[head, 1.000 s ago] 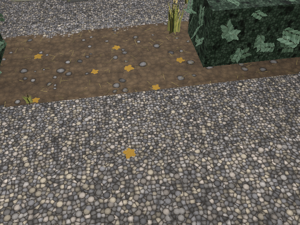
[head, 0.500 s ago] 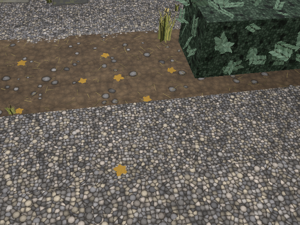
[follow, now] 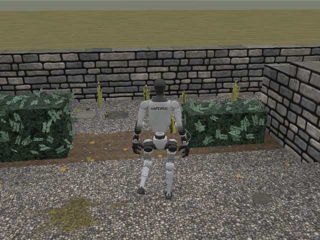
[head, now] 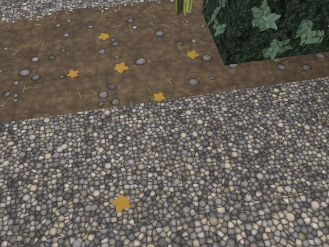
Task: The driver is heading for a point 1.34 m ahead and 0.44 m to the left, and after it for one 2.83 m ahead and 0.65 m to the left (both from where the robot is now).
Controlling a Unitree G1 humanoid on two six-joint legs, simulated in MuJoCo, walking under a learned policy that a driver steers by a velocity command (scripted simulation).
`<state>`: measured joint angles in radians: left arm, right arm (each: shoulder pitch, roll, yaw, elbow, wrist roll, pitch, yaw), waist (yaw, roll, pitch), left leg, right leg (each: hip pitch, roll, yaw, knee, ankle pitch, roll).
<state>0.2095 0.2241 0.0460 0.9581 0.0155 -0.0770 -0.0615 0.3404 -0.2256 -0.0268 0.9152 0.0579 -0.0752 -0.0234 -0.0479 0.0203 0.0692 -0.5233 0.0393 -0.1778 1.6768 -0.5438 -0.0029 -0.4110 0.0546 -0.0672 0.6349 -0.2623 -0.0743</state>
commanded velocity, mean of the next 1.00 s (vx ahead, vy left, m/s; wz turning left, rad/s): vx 0.45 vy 0.00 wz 0.02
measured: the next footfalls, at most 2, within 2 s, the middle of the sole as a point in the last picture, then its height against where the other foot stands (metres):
left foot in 0.28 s outside the picture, level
right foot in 1.08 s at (194, 178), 0.19 m lower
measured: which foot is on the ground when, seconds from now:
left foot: up 0.00-0.26, down 0.28-1.00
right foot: down 0.00-0.30, up 0.32-1.00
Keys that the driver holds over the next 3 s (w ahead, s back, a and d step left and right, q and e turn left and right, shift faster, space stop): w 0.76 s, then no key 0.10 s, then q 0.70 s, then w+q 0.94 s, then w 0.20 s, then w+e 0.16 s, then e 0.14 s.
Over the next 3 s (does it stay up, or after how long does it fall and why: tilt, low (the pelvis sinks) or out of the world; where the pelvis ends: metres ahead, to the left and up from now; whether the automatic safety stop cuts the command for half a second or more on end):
stays up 1.21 0.37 -0.18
